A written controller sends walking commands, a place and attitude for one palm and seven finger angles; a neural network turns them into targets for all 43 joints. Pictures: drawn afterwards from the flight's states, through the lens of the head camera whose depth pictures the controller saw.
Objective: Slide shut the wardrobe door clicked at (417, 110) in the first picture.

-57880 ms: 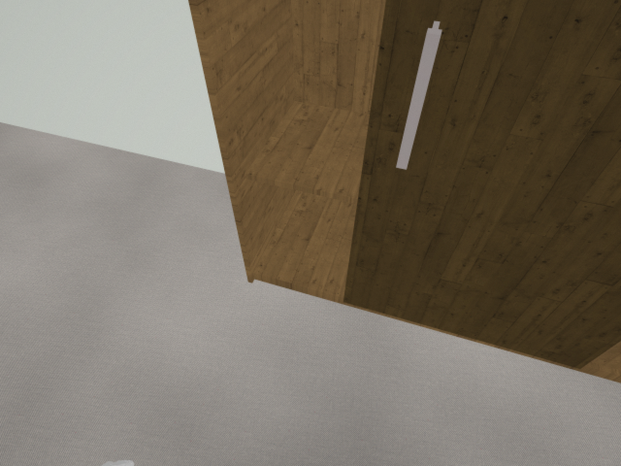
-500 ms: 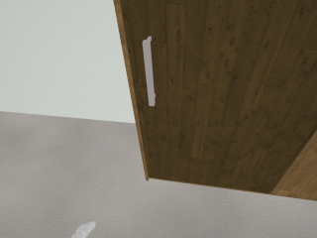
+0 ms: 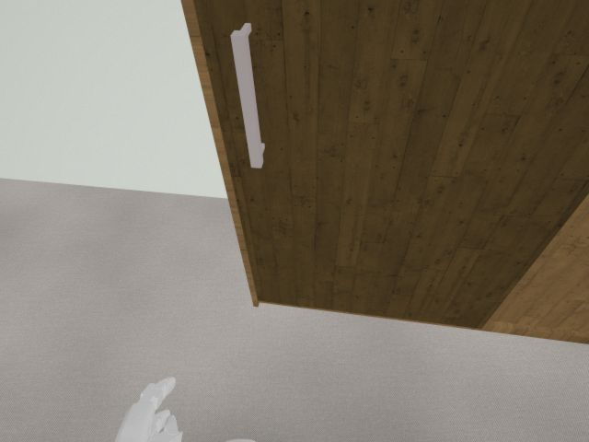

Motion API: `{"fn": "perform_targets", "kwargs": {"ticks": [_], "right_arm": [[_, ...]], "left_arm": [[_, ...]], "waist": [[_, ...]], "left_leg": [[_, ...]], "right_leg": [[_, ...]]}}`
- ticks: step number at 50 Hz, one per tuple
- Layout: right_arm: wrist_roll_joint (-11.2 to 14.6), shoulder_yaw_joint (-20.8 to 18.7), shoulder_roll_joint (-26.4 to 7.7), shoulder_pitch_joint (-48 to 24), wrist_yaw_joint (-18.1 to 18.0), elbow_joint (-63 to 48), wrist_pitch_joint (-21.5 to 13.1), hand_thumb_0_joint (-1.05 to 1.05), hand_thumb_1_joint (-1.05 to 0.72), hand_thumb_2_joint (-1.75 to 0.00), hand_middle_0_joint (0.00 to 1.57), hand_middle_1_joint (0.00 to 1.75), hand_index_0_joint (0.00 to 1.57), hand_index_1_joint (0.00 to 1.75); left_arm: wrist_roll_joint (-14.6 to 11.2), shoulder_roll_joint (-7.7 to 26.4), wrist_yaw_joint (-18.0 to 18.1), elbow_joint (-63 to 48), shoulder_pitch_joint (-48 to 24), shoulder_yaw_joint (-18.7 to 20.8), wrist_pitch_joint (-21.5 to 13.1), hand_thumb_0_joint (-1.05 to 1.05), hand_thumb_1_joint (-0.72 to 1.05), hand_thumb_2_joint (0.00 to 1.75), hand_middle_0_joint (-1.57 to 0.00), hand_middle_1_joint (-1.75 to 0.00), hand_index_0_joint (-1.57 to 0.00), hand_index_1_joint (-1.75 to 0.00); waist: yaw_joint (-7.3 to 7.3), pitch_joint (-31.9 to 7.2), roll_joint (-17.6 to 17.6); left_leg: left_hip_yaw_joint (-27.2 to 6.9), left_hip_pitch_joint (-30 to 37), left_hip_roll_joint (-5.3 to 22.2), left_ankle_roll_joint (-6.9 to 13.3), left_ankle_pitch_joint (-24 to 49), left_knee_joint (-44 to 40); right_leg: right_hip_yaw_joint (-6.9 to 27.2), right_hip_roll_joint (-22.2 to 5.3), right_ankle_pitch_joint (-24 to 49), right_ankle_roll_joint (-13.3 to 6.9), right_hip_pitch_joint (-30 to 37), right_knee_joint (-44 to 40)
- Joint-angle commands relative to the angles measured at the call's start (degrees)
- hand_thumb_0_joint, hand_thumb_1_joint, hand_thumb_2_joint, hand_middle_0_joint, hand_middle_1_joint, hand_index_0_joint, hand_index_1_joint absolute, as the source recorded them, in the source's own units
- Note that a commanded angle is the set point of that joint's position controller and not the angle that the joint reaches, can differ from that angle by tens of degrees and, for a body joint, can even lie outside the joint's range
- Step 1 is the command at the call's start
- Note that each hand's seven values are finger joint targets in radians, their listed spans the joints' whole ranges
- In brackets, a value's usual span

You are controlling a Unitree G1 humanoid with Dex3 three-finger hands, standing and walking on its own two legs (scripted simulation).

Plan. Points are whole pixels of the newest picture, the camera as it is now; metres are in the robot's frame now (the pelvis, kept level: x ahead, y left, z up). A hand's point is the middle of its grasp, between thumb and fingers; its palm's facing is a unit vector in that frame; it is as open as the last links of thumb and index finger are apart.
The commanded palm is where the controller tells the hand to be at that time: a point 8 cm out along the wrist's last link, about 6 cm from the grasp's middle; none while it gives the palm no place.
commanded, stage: stop stepping back and stand still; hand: right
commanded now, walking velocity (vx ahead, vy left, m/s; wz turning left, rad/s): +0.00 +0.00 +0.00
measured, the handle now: (252, 102) +0.67 +0.11 +0.13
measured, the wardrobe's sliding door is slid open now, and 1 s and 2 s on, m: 0.00 0.00 0.00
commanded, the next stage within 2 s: let the arm hang, fingers relaxed in 0.52 s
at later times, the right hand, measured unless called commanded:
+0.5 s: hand (563, 260) +0.26 -0.25 +0.18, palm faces +0.39 +0.77 -0.51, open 7.4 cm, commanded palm +0.19 -0.30 +0.20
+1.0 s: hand out of the picture +0.07 -0.19 -0.15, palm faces +0.02 +0.99 -0.17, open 7.0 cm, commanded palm none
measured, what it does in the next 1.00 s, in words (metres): stands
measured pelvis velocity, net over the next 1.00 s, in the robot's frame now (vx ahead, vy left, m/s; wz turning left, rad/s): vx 0.03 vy -0.01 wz -0.02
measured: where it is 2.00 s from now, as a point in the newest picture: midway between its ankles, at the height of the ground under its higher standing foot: outside the picture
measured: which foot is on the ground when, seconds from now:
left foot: down 0.00-1.00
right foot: down 0.00-1.00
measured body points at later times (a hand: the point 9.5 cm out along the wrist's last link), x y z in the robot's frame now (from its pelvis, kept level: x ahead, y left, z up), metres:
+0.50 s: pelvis +0.05 +0.00 +0.02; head +0.09 +0.00 +0.47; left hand +0.23 +0.24 -0.06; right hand +0.24 -0.29 +0.21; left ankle +0.06 +0.12 -0.71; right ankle +0.02 -0.11 -0.71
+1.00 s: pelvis +0.03 -0.01 +0.02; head +0.06 -0.03 +0.47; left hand +0.06 +0.25 -0.11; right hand +0.07 -0.24 -0.14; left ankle +0.06 +0.11 -0.71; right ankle +0.02 -0.11 -0.71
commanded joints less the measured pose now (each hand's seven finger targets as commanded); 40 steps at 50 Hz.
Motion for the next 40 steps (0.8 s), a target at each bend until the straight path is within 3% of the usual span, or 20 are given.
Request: {"fn": "perform_targets", "kwargs": {"ticks": [1, 3, 4, 5, 6, 7, 8, 10, 13, 14, 15, 17, 22, 30, 31, 32, 34, 36, 37, 40], "right_arm": [[-1.61, -7.62, -16.41, -7.58, -1.20, -19.34, -6.65, 0.00, -0.90, -0.90, 0.20, 0.30, 0.20, 0.30], [-1.36, -7.89, -14.73, 0.77, -1.44, -16.09, -6.45, 0.00, -0.90, -0.90, 0.20, 0.30, 0.20, 0.30], [-1.28, -7.94, -14.16, 2.64, -1.30, -14.75, -6.34, 0.00, -0.90, -0.90, 0.20, 0.30, 0.20, 0.30], [-1.07, -7.86, -13.80, 3.36, -1.09, -12.63, -6.27, 0.00, -0.90, -0.90, 0.20, 0.30, 0.20, 0.30], [-0.58, -8.18, -13.59, 5.83, -0.98, -8.33, -5.83, 0.00, -0.90, -0.90, 0.20, 0.30, 0.20, 0.30], [0.31, -9.34, -14.69, 3.03, -0.98, -8.27, -5.79, 0.00, -0.90, -0.90, 0.20, 0.30, 0.20, 0.30], [0.62, -8.74, -13.34, 3.61, -0.94, -7.79, -5.50, 0.00, -0.90, -0.90, 0.20, 0.30, 0.20, 0.30], [0.70, -8.29, -13.02, 4.66, -1.18, -8.29, -5.28, 0.00, -0.90, -0.90, 0.20, 0.30, 0.20, 0.30], [0.37, -7.27, -12.50, 5.24, -1.10, -8.46, -5.83, 0.00, -0.90, -0.90, 0.20, 0.30, 0.20, 0.30], [-0.15, -7.09, -12.89, 4.03, -1.20, -9.47, -5.92, 0.00, -0.90, -0.90, 0.20, 0.30, 0.20, 0.30], [-0.44, -6.57, -12.77, 2.84, -1.22, -10.52, -6.03, 0.00, -0.90, -0.90, 0.20, 0.30, 0.20, 0.30], [-0.47, -6.41, -12.93, 3.28, -1.21, -11.28, -6.07, 0.00, -0.90, -0.90, 0.20, 0.30, 0.20, 0.30], [0.46, -7.33, -13.40, 6.85, -1.51, -12.75, -6.08, 0.00, -0.90, -0.90, 0.20, 0.30, 0.20, 0.30], [0.90, -6.74, -12.33, 6.32, -1.46, -9.53, -5.35, 0.00, -0.90, -0.90, 0.20, 0.30, 0.20, 0.30], [-2.43, 21.62, -2.38, 0.73, 7.16, 32.68, 2.13, 0.00, -0.90, -0.90, 0.20, 0.30, 0.20, 0.30], [-3.30, 18.53, -1.73, -0.22, 8.96, 34.59, 7.10, 0.00, -0.90, -0.90, 0.20, 0.30, 0.20, 0.30], [-3.22, 19.07, -0.85, -3.25, 9.11, 40.25, 8.70, 0.00, -0.90, -0.90, 0.20, 0.30, 0.20, 0.30], [-3.30, 20.22, -2.88, -8.06, 9.04, 46.85, 8.86, 0.00, -0.90, -0.90, 0.20, 0.30, 0.20, 0.30], [-3.06, 20.65, -3.56, -9.76, 8.95, 50.15, 8.97, 0.00, -0.90, -0.90, 0.20, 0.30, 0.20, 0.30], [-2.53, 22.13, -3.73, -14.62, 8.54, 60.61, 10.05, 0.00, -0.90, -0.90, 0.20, 0.30, 0.20, 0.30]], "left_arm": [[0.22, 6.13, -0.75, -8.31, -5.31, 1.82, -5.72, 0.00, 0.90, 0.90, -0.20, -0.30, -0.20, -0.30], [-0.26, 6.73, -1.26, -8.57, -5.01, 1.60, -5.53, 0.00, 0.90, 0.90, -0.20, -0.30, -0.20, -0.30], [-0.46, 6.98, -1.44, -9.18, -4.76, 1.85, -5.11, 0.00, 0.90, 0.90, -0.20, -0.30, -0.20, -0.30], [-0.49, 6.91, -1.46, -9.55, -4.62, 2.23, -4.65, 0.00, 0.90, 0.90, -0.20, -0.30, -0.20, -0.30], [-0.32, 6.71, -1.26, -9.98, -4.24, 2.45, -4.08, 0.00, 0.90, 0.90, -0.20, -0.30, -0.20, -0.30], [-0.58, 6.69, -1.21, -10.12, -4.02, 2.41, -4.06, 0.00, 0.90, 0.90, -0.20, -0.30, -0.20, -0.30], [-0.96, 6.77, -1.10, -8.98, -2.84, 3.12, -3.48, 0.00, 0.90, 0.90, -0.20, -0.30, -0.20, -0.30], [-1.10, 7.08, -0.74, -9.78, -3.25, 2.80, -2.80, 0.00, 0.90, 0.90, -0.20, -0.30, -0.20, -0.30], [-1.05, 7.81, 0.47, -10.52, -5.79, 2.52, -2.96, 0.00, 0.90, 0.90, -0.20, -0.30, -0.20, -0.30], [-1.08, 7.45, 0.59, -10.75, -6.10, 2.22, -2.83, 0.00, 0.90, 0.90, -0.20, -0.30, -0.20, -0.30], [-1.18, 7.51, 0.62, -11.05, -6.13, 2.37, -2.86, 0.00, 0.90, 0.90, -0.20, -0.30, -0.20, -0.30], [-1.29, 7.76, 0.68, -11.44, -5.81, 2.65, -3.07, 0.00, 0.90, 0.90, -0.20, -0.30, -0.20, -0.30], [-1.61, 7.85, 0.46, -12.45, -5.14, 3.16, -2.28, 0.00, 0.90, 0.90, -0.20, -0.30, -0.20, -0.30], [-1.53, 7.92, 1.13, -13.30, -5.96, 2.84, -0.74, 0.00, 0.90, 0.90, -0.20, -0.30, -0.20, -0.30], [-2.43, 14.52, -3.99, -2.13, -9.08, 4.80, -4.97, 0.00, 0.90, 0.90, -0.20, -0.30, -0.20, -0.30], [-1.31, 15.63, -4.21, -1.40, -4.51, 5.13, -1.66, 0.00, 0.90, 0.90, -0.20, -0.30, -0.20, -0.30], [-0.40, 13.14, -3.87, -1.58, -3.39, 3.66, 1.11, 0.00, 0.90, 0.90, -0.20, -0.30, -0.20, -0.30], [0.21, 12.84, -3.76, -1.04, -2.08, 3.15, 2.45, 0.00, 0.90, 0.90, -0.20, -0.30, -0.20, -0.30], [0.41, 13.22, -3.62, -0.57, -1.49, 3.06, 3.05, 0.00, 0.90, 0.90, -0.20, -0.30, -0.20, -0.30], [0.80, 12.29, -3.21, 2.64, -1.57, 2.24, 4.58, 0.00, 0.90, 0.90, -0.20, -0.30, -0.20, -0.30]], "waist": [[1.45, -1.40, -15.59], [0.57, -5.29, -15.06], [0.67, -6.47, -12.09], [1.46, -6.00, -6.67], [2.14, -5.10, 0.44], [2.68, -5.41, 3.49], [2.06, -6.21, 5.46], [2.69, -7.02, 4.73], [1.75, -8.18, -7.37], [1.50, -8.44, -10.11], [1.26, -8.95, -9.33], [1.13, -10.19, -9.07], [1.80, -12.83, -4.94], [1.77, -10.25, -5.00], [5.58, -7.11, -3.25], [3.82, -9.09, -3.71], [2.28, -8.48, 1.75], [2.95, -8.42, 10.27], [3.14, -7.84, 11.21], [3.16, -5.50, 3.12]], "left_leg": [[0.07, -3.57, 0.83, -0.71, -1.28, 0.71], [3.67, 10.80, -0.96, -0.76, 3.61, -15.81], [2.56, 16.99, -1.09, -0.30, 9.11, -21.50], [-3.78, 17.94, 1.83, 1.64, 12.21, -25.22], [-14.61, 16.25, 8.77, 4.77, 11.78, -29.48], [-22.12, 11.44, 13.75, 7.31, 5.47, -32.86], [-22.25, 10.04, 14.40, 8.66, 4.46, -33.54], [-14.56, 11.10, 11.90, 7.35, 13.60, -27.38], [-3.35, 9.50, 2.41, 0.75, 20.07, -17.65], [-0.57, 10.46, 1.18, -0.12, 22.37, -15.41], [0.54, 11.61, 0.64, -0.36, 23.77, -15.04], [0.39, 13.86, 1.16, 0.10, 28.04, -15.96], [-4.35, 17.85, 4.65, 1.94, 40.41, -17.97], [-5.32, 15.02, 3.98, 1.19, 30.69, -20.95], [-1.09, 5.86, 6.96, 1.63, 35.49, -13.94], [-3.13, 4.86, 7.36, 1.41, 27.44, -15.23], [-2.56, 4.99, 6.03, 0.97, 18.25, -17.40], [-5.89, 5.86, 8.24, 2.86, 23.21, -19.85], [-6.78, 6.20, 9.14, 3.80, 27.16, -20.25], [-6.11, 5.80, 7.30, 3.01, 21.33, -21.57]], "right_leg": [[21.52, -14.32, 11.64, -8.24, 3.53, -25.54], [10.25, -10.67, 15.55, -5.21, -0.14, -18.24], [7.05, -7.88, 12.44, -3.60, -3.59, -14.53], [4.05, -4.01, 6.64, -1.84, -5.93, -9.70], [1.96, -0.35, 0.42, -0.41, -8.48, -3.85], [1.41, 1.38, -3.77, 0.51, -6.76, -1.05], [2.14, 0.87, -3.19, 0.51, -3.82, -0.47], [2.99, -0.62, 4.19, 0.12, 0.49, -10.24], [8.96, -6.30, 21.47, -1.69, 7.05, -19.62], [10.57, -7.65, 27.57, -1.62, 7.16, -20.07], [10.22, -7.93, 31.62, -1.24, 7.23, -19.17], [7.81, -6.85, 35.39, -0.46, 7.74, -16.98], [4.15, -3.81, 31.23, 0.48, 6.59, -12.73], [4.91, -3.83, 21.27, -0.21, 5.09, -16.06], [4.24, -4.47, 26.46, 0.14, 5.58, -6.37], [5.97, -5.67, 22.99, 0.15, 2.88, -9.10], [8.04, -5.00, 12.10, -1.69, -1.72, -10.00], [6.35, -1.85, 12.05, -1.05, -0.03, -7.18], [5.39, -0.89, 13.04, -0.81, 1.34, -7.00], [6.48, -1.30, 13.33, -0.86, 3.89, -12.04]]}}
